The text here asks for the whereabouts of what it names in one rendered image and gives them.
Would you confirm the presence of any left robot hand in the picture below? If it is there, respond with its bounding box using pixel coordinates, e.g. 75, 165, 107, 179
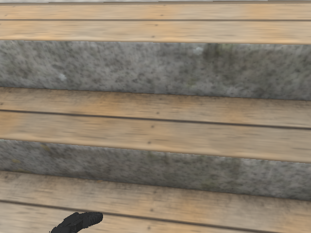
49, 212, 103, 233

